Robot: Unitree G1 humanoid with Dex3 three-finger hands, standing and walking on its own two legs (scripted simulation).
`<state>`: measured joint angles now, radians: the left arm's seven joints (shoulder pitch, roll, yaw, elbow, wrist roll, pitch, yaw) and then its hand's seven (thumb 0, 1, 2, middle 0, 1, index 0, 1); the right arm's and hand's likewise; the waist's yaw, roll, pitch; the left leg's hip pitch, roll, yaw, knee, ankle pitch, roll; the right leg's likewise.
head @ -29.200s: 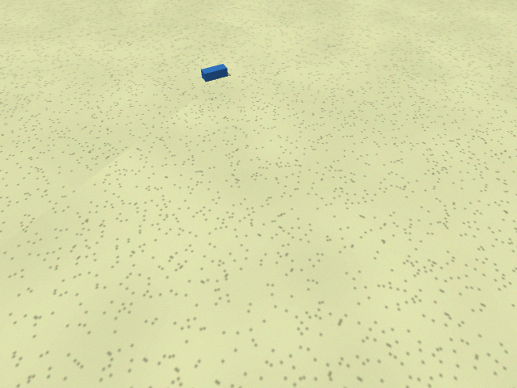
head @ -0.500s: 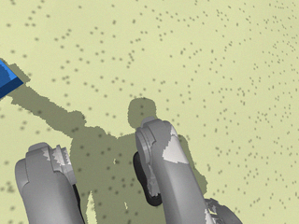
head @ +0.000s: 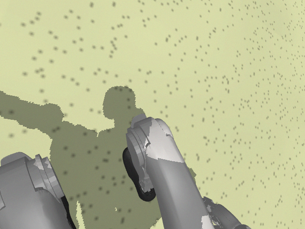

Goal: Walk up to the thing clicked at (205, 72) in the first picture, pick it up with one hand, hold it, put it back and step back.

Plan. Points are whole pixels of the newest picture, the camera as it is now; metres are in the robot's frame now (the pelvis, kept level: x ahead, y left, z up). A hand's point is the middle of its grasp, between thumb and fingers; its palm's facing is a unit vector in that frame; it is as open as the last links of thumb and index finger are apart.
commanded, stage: rest palm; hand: left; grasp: from above
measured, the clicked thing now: out of the picture +0.49 +0.36 -0.28
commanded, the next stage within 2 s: close in 0.96 s
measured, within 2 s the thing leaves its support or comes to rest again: neither
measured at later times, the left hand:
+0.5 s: hand out of the picture +0.47 +0.35 -0.23, palm faces -0.33 -0.28 -0.90, open 14.4 cm
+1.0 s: hand out of the picture +0.47 +0.35 -0.24, palm faces -0.33 -0.28 -0.90, open 14.0 cm
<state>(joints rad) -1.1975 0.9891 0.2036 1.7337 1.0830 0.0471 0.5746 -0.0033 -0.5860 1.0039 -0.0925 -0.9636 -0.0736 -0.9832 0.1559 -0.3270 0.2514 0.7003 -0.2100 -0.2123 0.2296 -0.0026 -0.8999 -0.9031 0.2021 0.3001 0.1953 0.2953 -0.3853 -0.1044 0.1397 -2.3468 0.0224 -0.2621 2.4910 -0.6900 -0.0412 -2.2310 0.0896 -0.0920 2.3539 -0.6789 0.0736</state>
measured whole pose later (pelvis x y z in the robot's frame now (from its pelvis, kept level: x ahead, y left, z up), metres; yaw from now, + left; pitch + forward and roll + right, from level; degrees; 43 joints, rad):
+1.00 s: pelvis -0.01 +0.01 +0.00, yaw -3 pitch +28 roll -15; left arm -1.22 1.11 0.19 1.82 1.07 0.02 0.60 0.00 -0.52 1.00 -0.13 -1.00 -0.12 -1.01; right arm 0.15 -0.36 0.34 0.65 -0.23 -0.28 0.27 0.00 -0.91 -0.91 0.20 0.30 0.19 0.30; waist -0.44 -0.15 0.22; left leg -2.33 0.03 -0.30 2.50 -0.70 -0.02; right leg -2.18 0.10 -0.13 2.32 -0.66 0.08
